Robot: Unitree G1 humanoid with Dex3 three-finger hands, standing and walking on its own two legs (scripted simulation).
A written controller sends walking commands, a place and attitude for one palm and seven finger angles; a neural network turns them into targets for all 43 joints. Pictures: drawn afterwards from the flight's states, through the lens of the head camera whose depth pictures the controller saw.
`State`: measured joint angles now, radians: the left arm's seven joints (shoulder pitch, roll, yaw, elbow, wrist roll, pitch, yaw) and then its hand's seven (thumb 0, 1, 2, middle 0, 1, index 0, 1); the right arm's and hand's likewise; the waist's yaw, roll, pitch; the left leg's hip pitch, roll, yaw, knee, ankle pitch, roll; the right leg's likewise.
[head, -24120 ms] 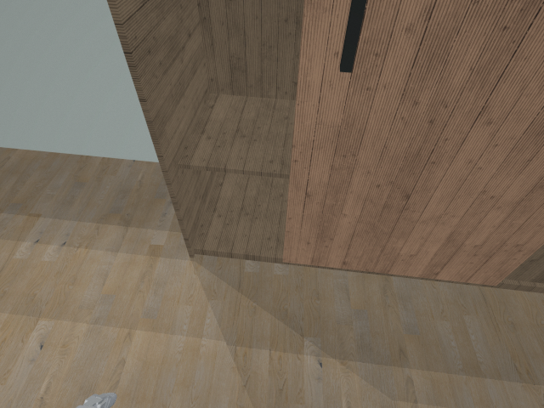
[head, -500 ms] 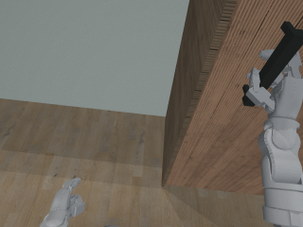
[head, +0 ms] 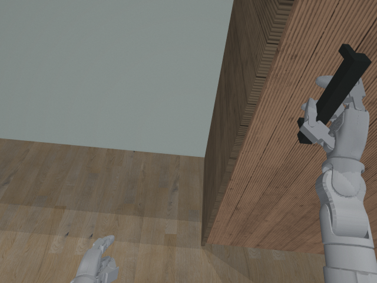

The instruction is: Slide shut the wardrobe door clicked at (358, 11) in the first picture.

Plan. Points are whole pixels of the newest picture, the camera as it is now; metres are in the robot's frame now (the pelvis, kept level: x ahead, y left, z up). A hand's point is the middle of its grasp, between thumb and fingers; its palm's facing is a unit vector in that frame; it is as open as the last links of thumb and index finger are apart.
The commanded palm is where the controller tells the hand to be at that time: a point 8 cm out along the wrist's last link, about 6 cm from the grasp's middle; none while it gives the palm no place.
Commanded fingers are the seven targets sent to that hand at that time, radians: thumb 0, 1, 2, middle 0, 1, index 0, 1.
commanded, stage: stop walking and hold the door there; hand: right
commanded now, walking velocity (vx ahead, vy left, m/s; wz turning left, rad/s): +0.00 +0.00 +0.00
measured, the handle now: (323, 98) +0.39 -0.21 +0.23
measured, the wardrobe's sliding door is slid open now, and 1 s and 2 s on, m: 0.00 0.00 0.00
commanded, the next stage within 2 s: loosen the grip on the handle in 0.48 s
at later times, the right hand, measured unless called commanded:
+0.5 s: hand (307, 121) +0.35 -0.18 +0.21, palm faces +0.35 +0.92 -0.15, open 6.4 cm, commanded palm +0.31 -0.22 +0.20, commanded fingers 0.00 -0.90 -0.90 0.45 1.40 0.45 1.40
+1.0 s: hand (307, 121) +0.35 -0.19 +0.20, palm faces +0.41 +0.90 -0.15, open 12.9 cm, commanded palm +0.31 -0.23 +0.21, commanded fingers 0.00 0.55 -0.20 0.29 1.20 0.29 1.20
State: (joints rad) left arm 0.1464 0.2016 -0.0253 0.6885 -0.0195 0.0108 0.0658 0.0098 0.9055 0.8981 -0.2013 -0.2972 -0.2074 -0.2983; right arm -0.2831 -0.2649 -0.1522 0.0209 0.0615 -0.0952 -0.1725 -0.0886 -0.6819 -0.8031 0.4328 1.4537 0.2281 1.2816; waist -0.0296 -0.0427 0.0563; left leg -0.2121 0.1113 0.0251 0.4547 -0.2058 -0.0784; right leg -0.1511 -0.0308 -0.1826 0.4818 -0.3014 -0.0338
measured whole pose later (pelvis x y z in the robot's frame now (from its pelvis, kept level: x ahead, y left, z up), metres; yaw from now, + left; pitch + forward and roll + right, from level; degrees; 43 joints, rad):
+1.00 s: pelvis -0.02 +0.06 +0.01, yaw -3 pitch -2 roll +0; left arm 0.25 0.24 0.03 0.78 -0.01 -0.12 0.05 0.01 0.91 0.90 -0.20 -0.30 -0.21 -0.30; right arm -0.48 -0.33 -0.28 0.39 0.03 -0.14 -0.10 -0.01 0.37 -0.30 0.48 1.39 0.34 1.32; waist -0.01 -0.02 0.05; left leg -0.20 0.05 0.11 0.40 -0.17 0.01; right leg -0.16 -0.09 -0.08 0.40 -0.20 0.03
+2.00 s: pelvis -0.02 +0.05 +0.00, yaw -3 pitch +0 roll +1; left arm 0.29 0.27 0.02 0.77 -0.03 -0.08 0.11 0.01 0.91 0.90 -0.20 -0.30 -0.21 -0.30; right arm -0.42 -0.49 -0.45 0.41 0.11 -0.21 0.05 -0.02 0.55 -0.20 0.33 1.19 0.27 1.16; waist -0.01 -0.02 0.03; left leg -0.28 0.05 0.11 0.49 -0.21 -0.01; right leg -0.26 -0.08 -0.06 0.52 -0.26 0.03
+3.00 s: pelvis +0.01 +0.06 +0.00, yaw -5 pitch -6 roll +1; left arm 0.19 0.27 -0.06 0.65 -0.09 -0.17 0.12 0.01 0.91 0.90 -0.20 -0.30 -0.21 -0.30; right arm 0.06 -0.47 -0.49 -0.12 0.41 0.30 0.38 -0.02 0.55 -0.20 0.26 1.15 0.26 1.15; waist -0.07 -0.07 0.00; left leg -0.08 0.04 0.14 0.40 -0.22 0.00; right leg -0.07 -0.08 -0.04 0.43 -0.26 0.04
